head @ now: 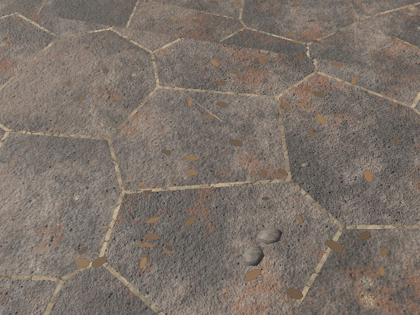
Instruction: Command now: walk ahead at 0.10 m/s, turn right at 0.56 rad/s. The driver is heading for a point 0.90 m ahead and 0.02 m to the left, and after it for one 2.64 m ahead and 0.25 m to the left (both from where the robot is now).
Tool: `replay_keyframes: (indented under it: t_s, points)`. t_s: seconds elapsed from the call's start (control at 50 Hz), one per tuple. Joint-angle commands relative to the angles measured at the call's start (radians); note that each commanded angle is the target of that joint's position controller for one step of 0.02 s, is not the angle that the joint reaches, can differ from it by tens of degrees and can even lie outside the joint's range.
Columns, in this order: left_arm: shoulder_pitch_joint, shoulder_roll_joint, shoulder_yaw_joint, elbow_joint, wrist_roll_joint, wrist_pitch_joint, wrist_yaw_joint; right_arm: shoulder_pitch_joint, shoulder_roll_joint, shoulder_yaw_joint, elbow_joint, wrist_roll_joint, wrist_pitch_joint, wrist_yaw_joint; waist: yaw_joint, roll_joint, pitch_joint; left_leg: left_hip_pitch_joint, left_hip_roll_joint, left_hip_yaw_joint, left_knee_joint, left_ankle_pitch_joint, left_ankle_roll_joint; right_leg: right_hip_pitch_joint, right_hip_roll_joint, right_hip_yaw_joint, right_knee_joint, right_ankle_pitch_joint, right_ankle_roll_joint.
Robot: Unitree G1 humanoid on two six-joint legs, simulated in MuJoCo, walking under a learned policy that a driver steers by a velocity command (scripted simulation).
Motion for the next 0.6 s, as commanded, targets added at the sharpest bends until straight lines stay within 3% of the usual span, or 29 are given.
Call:
replay_keyframes:
  t_s: [0.02, 0.08, 0.16, 0.2, 0.22, 0.24, 0.26, 0.28, 0.3, 0.32, 0.34, 0.38, 0.42, 0.46, 0.56, 0.6]
  points:
    - [0.043, 0.155, 0.041, -0.06, 0.002, 0.004, 0.011, 0.051, -0.085, -0.021, -0.049, 0.005, 0.011, -0.006, -0.011, -0.114, -0.17, 0.076, -0.032, 0.041, -0.04, 0.044, -0.005, 0.087, -0.247, 0.201, -0.016, 0.627, -0.088]
    - [0.061, 0.163, 0.047, -0.069, 0.013, 0.02, 0.017, -0.003, -0.097, -0.021, -0.071, 0.013, 0.012, -0.012, 0.012, -0.125, -0.147, 0.06, -0.046, 0.02, -0.106, -0.003, 0.004, 0.13, -0.269, 0.282, 0.004, 0.548, -0.098]
    - [0.046, 0.174, 0.055, -0.086, 0.021, 0.034, 0.018, -0.012, -0.11, -0.018, -0.087, 0.028, -0.003, -0.019, 0.014, -0.142, -0.129, 0.131, -0.085, -0.002, -0.237, -0.091, 0.034, 0.159, -0.281, 0.378, 0.061, 0.592, -0.103]
    - [0.001, 0.177, 0.057, -0.1, 0.015, 0.038, 0.017, 0.038, -0.115, -0.018, -0.079, 0.035, -0.014, -0.022, -0.016, -0.155, -0.123, 0.25, -0.101, -0.007, -0.391, -0.077, 0.052, 0.13, -0.256, 0.418, 0.082, 0.527, -0.067]
    - [-0.039, 0.173, 0.055, -0.111, 0.004, 0.039, 0.017, 0.086, -0.114, -0.018, -0.069, 0.029, -0.022, -0.026, -0.054, -0.148, -0.115, 0.358, -0.098, -0.005, -0.544, 0.007, 0.062, 0.078, -0.218, 0.417, 0.111, 0.433, -0.026]
    - [-0.054, 0.148, 0.048, -0.125, -0.008, 0.038, 0.018, 0.133, -0.14, -0.025, -0.059, 0.017, -0.031, -0.034, -0.069, -0.093, -0.129, 0.5, -0.014, -0.06, -0.665, 0.121, 0.082, -0.011, -0.167, 0.377, 0.185, 0.261, 0.027]
    - [0.047, 0.053, 0.026, -0.133, -0.005, 0.035, 0.02, 0.111, -0.221, -0.036, -0.078, 0.009, -0.03, -0.045, 0.001, 0.16, -0.174, 0.634, 0.267, -0.299, -0.682, 0.41, 0.15, -0.127, -0.045, 0.184, 0.412, -0.24, 0.085]
    - [0.086, 0.132, 0.047, -0.129, 0.01, 0.046, 0.028, 0.119, -0.251, -0.045, -0.083, 0.023, -0.011, -0.035, -0.004, 0.224, -0.19, 0.611, 0.373, -0.466, -0.665, 0.65, 0.296, -0.252, 0.066, 0.035, 0.572, -0.562, 0.105]
    - [0.081, 0.163, 0.054, -0.11, 0.035, 0.05, 0.027, 0.146, -0.208, -0.039, -0.08, 0.027, -0.003, -0.028, -0.007, 0.125, -0.171, 0.588, 0.36, -0.42, -0.655, 0.694, 0.332, -0.261, -0.003, 0.04, 0.721, -0.517, 0.118]
    - [0.046, 0.165, 0.058, -0.093, 0.032, 0.056, 0.02, 0.114, -0.146, -0.023, -0.084, 0.028, -0.003, -0.025, -0.005, 0.052, -0.129, 0.544, 0.28, -0.297, -0.646, 0.65, 0.305, -0.254, -0.025, 0.053, 0.763, -0.435, 0.128]
    - [0.036, 0.149, 0.055, -0.088, 0.02, 0.063, 0.012, 0.068, -0.127, -0.018, -0.091, 0.02, 0.0, -0.023, 0.011, 0.052, -0.104, 0.514, 0.207, -0.194, -0.653, 0.595, 0.265, -0.245, -0.037, 0.05, 0.77, -0.376, 0.143]
    - [0.029, 0.128, 0.046, -0.084, 0.007, 0.072, -0.004, 0.054, -0.133, -0.021, -0.09, 0.01, -0.005, -0.025, 0.006, 0.129, -0.121, 0.518, 0.136, -0.093, -0.644, 0.653, 0.241, -0.229, -0.026, 0.033, 0.788, -0.304, 0.166]
    - [0.004, 0.117, 0.038, -0.088, -0.001, 0.076, -0.008, 0.082, -0.129, -0.023, -0.077, 0.011, -0.012, -0.019, -0.008, 0.127, -0.146, 0.539, 0.133, -0.064, -0.639, 0.68, 0.251, -0.215, -0.019, 0.031, 0.758, -0.28, 0.176]
    - [-0.028, 0.102, 0.028, -0.09, 0.001, 0.081, -0.006, 0.104, -0.129, -0.024, -0.061, 0.014, -0.018, -0.016, -0.022, 0.126, -0.147, 0.562, 0.144, -0.069, -0.646, 0.617, 0.263, -0.21, -0.03, 0.033, 0.666, -0.277, 0.178]
    - [-0.076, 0.067, -0.004, -0.076, 0.001, 0.089, 0.001, 0.122, -0.15, -0.032, -0.027, 0.006, -0.008, -0.001, -0.049, 0.16, -0.132, 0.499, 0.144, -0.083, -0.662, 0.387, 0.272, -0.049, -0.073, -0.045, 0.341, -0.324, 0.148]
    - [-0.06, 0.067, -0.013, -0.059, 0.005, 0.081, 0.002, 0.152, -0.168, -0.041, -0.008, 0.001, 0.004, 0.011, -0.056, 0.167, -0.139, 0.46, 0.137, -0.115, -0.698, 0.072, 0.269, 0.029, -0.071, -0.093, 0.219, -0.305, 0.122]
